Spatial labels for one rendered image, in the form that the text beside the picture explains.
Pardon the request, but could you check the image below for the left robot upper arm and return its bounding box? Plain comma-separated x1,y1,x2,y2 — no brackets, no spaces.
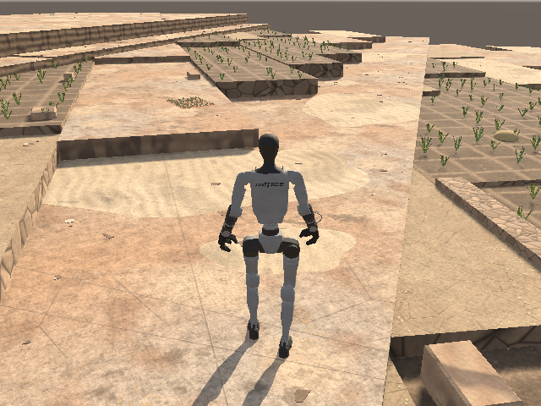
229,170,252,217

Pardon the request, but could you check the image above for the robot right shin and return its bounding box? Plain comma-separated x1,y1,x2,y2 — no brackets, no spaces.
281,287,295,346

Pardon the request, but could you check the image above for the right robot upper arm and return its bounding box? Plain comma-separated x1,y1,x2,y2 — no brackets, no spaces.
287,170,311,216

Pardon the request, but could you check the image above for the robot right thigh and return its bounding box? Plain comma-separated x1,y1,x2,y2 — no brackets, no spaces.
281,237,300,302

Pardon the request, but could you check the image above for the robot right forearm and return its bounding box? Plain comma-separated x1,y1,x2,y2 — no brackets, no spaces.
302,204,318,232

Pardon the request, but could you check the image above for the robot left forearm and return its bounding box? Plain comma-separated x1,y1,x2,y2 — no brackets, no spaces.
221,204,238,237

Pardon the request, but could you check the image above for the robot left hand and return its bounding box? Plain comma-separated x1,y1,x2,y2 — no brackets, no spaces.
218,233,238,252

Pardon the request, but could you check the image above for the robot right hand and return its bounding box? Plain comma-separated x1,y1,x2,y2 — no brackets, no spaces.
299,228,319,245

